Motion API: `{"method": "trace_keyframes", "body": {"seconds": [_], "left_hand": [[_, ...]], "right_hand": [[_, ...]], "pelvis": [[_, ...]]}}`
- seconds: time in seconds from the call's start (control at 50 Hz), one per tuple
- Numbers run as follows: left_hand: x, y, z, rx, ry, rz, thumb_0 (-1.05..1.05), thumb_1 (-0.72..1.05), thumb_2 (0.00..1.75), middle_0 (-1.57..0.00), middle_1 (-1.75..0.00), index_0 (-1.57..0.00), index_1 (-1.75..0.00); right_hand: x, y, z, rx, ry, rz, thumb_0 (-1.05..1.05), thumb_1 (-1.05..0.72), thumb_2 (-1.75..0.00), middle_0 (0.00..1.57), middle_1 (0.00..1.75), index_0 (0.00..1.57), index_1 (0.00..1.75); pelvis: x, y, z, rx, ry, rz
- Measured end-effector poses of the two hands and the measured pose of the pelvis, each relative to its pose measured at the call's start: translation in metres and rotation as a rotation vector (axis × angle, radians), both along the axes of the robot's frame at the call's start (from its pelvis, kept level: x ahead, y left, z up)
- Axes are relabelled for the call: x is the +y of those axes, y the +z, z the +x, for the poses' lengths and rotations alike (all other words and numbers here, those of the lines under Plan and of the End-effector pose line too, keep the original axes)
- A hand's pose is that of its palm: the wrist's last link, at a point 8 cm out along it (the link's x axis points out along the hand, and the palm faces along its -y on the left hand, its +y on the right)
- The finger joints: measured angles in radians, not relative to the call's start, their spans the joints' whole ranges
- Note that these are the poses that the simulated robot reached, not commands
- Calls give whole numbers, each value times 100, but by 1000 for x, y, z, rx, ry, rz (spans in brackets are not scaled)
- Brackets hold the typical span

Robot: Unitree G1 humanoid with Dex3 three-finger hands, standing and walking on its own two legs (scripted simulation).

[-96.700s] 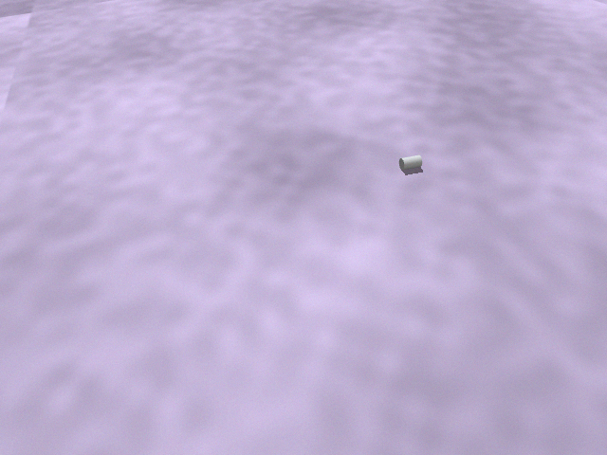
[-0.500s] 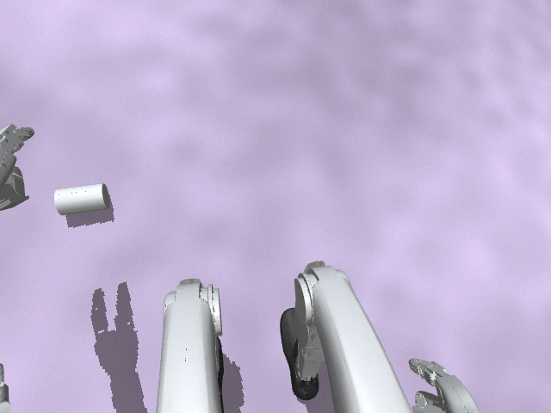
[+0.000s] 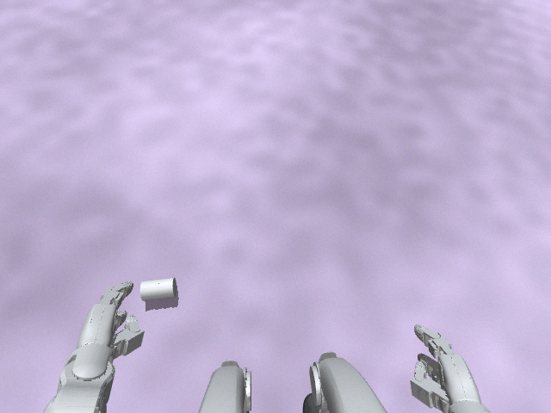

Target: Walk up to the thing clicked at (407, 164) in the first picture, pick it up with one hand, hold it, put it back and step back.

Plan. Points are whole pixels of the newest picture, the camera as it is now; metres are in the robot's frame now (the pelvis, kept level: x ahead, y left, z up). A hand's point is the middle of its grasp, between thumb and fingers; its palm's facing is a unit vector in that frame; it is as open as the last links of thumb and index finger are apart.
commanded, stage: home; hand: left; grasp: from above
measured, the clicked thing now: (159, 289) +0.52 +0.35 -0.62
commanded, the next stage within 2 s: none
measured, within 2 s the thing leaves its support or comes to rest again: neither
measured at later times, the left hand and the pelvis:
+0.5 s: hand (140, 381) +0.19 +0.17 +0.02, palm faces +0.08 -0.98 -0.20, open 7.4 cm; pelvis +0.04 -0.01 +0.07, yaw +2 degrees
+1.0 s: hand (141, 371) +0.20 +0.17 +0.02, palm faces +0.06 -0.98 -0.20, open 7.4 cm; pelvis +0.05 -0.01 +0.07, yaw +2 degrees
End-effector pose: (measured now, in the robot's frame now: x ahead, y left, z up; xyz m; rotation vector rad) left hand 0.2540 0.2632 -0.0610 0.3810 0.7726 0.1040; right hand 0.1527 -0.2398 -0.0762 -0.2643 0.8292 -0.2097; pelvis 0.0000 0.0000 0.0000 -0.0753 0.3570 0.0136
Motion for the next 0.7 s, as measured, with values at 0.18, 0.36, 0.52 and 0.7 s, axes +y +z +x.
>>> {"method": "trace_keyframes", "body": {"seconds": [0.18,0.36,0.52,0.7], "left_hand": [[-23,60,-37,22,114,-142,1,90,90,-21,-30,-20,-30],[-40,103,-69,12,121,-186,1,90,90,-21,-30,-20,-30],[-41,108,-79,13,134,-185,1,90,90,-21,-30,-20,-30],[-42,107,-75,13,131,-189,1,90,90,-20,-30,-20,-30]], "right_hand": [[0,52,-2,-66,-34,-16,1,-90,-90,21,30,20,30],[2,82,21,-189,-34,-8,1,-90,-90,21,30,20,30],[5,95,48,-275,21,-10,1,-90,-90,21,30,20,30],[2,97,55,-280,43,-19,1,-90,-90,21,30,20,30]], "pelvis": [[-3,47,21,-105,11,9],[-4,68,37,-164,15,19],[-7,70,40,-187,24,26],[-10,71,43,-189,26,29]]}}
